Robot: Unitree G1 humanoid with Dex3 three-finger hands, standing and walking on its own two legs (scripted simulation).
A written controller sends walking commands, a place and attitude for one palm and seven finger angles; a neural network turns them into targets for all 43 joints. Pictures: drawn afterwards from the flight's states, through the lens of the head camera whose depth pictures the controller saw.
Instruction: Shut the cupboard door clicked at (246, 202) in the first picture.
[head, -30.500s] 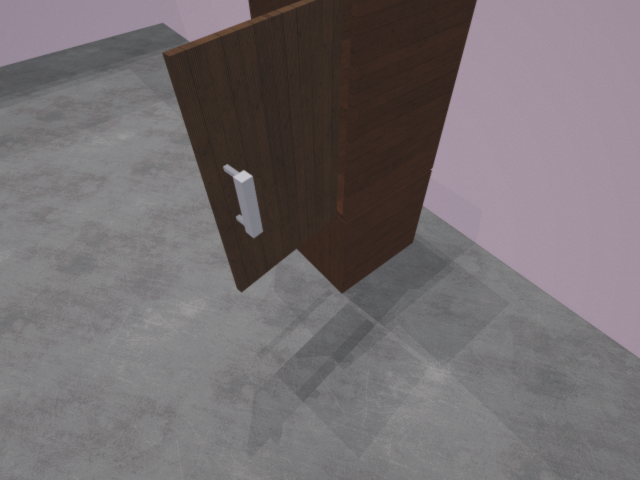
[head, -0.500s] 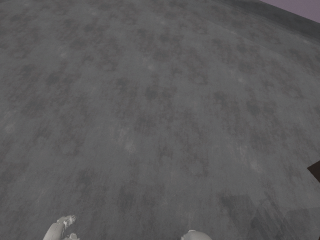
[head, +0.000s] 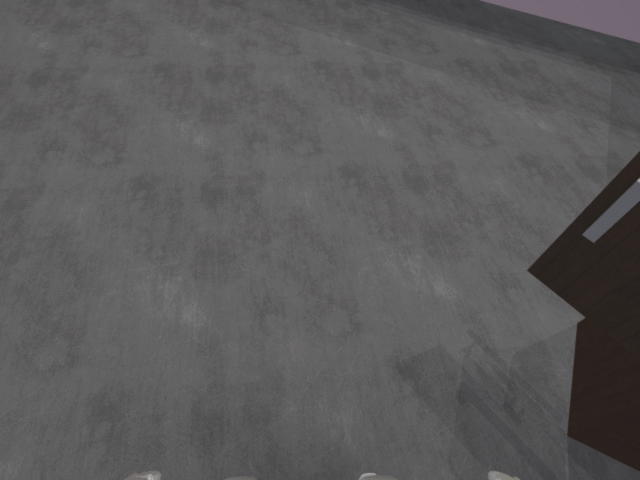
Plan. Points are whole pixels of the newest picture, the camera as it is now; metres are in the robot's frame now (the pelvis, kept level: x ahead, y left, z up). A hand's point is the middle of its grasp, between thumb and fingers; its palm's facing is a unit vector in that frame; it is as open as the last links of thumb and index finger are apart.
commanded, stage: turn to face it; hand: left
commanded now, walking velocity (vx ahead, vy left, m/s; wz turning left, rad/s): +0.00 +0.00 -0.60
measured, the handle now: (622, 206) +0.59 -0.52 -0.03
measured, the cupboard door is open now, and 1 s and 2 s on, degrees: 66 66 66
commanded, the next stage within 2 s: take the last steps up to it in 1.32 s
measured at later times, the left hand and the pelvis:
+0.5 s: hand (221, 461) +0.16 +0.14 -0.14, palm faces -0.27 -0.93 -0.26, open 7.4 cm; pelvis +0.01 -0.03 +0.01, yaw -17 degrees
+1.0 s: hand (273, 396) +0.25 +0.08 -0.15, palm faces -0.56 -0.79 -0.25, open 7.4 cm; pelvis +0.03 -0.03 +0.00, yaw -35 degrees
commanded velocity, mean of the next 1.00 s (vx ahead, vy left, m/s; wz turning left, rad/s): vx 0.00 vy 0.00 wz -0.57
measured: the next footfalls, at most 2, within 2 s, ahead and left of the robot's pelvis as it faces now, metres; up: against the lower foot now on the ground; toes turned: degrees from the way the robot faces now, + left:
right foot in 0.30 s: +0.03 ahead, -0.15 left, +0.00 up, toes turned -15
left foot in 0.66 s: +0.12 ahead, +0.08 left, +0.00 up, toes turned -20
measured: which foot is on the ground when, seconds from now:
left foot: down 0.00-0.30, up 0.32-0.64, down 0.66-1.00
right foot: up 0.00-0.28, down 0.30-0.66, up 0.68-1.00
